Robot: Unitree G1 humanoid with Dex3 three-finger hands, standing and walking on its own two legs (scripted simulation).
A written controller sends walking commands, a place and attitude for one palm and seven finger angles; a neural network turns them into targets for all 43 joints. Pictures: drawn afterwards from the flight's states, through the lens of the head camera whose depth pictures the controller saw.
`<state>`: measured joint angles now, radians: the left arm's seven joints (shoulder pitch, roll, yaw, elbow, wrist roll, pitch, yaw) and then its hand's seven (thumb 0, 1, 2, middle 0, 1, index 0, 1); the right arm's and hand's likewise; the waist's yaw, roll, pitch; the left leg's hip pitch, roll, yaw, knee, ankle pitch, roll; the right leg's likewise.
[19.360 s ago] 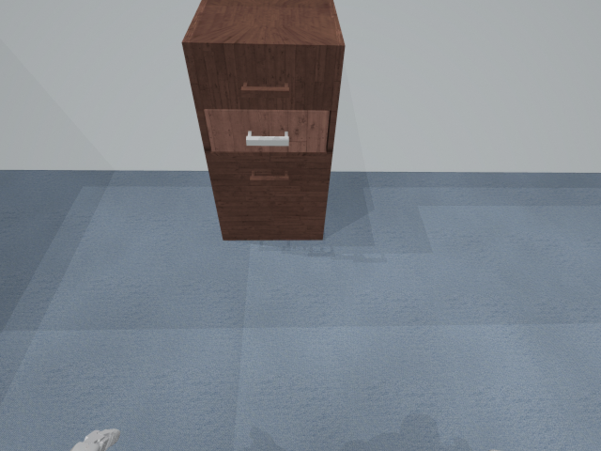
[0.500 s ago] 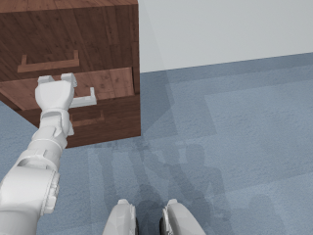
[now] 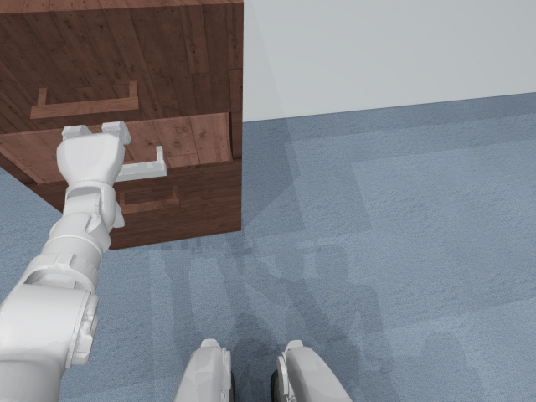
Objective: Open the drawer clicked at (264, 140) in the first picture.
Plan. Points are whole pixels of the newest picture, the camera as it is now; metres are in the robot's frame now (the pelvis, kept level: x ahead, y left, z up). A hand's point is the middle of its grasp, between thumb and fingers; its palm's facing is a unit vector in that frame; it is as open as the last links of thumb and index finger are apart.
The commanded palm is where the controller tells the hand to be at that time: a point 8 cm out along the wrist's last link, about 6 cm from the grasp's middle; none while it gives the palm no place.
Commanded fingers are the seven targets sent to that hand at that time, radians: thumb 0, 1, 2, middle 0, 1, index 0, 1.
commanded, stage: re-aim the fingers above the handle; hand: left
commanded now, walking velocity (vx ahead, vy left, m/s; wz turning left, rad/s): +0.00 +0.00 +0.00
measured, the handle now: (127, 163) +0.53 +0.23 -0.10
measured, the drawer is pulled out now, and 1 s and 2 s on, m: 0.00 0.00 0.00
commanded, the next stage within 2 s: lower the fingers behind the handle in 0.90 s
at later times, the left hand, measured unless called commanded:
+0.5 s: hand (107, 175) +0.47 +0.24 -0.05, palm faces -0.08 -0.04 -1.00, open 13.8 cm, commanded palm +0.47 +0.22 +0.01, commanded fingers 0.00 -0.50 0.30 -0.30 -1.20 -0.30 -1.20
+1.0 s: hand (110, 174) +0.47 +0.24 -0.05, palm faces -0.07 -0.04 -1.00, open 13.8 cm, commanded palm +0.46 +0.22 +0.01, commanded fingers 0.00 -0.50 0.30 -0.30 -1.20 -0.30 -1.20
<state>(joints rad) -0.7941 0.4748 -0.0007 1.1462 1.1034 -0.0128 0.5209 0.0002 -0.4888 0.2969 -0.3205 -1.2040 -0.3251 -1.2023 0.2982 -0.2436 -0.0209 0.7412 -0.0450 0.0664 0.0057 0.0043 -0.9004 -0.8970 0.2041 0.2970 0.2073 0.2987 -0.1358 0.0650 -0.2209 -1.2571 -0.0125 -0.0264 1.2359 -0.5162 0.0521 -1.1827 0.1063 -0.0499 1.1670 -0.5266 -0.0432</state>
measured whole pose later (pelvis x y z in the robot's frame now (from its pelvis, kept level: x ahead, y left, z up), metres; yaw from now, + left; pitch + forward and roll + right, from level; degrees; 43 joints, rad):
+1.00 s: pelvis +0.00 +0.00 +0.00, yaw +0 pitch +30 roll -4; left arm -0.78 0.46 0.01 1.15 1.10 0.01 0.52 0.00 -0.49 0.30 -0.32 -1.20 -0.32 -1.20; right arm 0.30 -0.24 -0.02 0.73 -0.05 0.07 0.01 0.00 -0.90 -0.90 0.20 0.30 0.21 0.30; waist -0.14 0.07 -0.22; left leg -1.24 -0.01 -0.02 1.22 -0.52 0.05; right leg -1.17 0.11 -0.04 1.16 -0.52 -0.04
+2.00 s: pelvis -0.02 +0.00 -0.05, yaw -2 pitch +35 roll -5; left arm -0.82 0.50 0.05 1.16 1.15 -0.02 0.58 0.00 -0.49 0.30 -0.32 -1.21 -0.32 -1.20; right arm 0.27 -0.25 -0.01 0.75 -0.07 0.03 0.03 0.00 -0.90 -0.90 0.20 0.30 0.21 0.30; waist -0.14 0.07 -0.23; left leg -1.50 0.00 -0.02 1.46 -0.58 0.05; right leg -1.43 0.12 -0.07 1.40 -0.59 -0.05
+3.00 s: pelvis -0.02 +0.00 -0.06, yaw -2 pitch +36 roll -5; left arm -0.84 0.51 0.05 1.13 1.13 0.00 0.55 0.00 -0.10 0.47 -0.34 -1.24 -0.35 -1.24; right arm 0.26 -0.25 -0.01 0.73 -0.06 0.03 0.03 0.00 -0.90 -0.90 0.20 0.30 0.21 0.30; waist -0.14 0.07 -0.23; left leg -1.55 0.00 -0.02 1.51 -0.59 0.05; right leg -1.48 0.12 -0.07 1.44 -0.60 -0.05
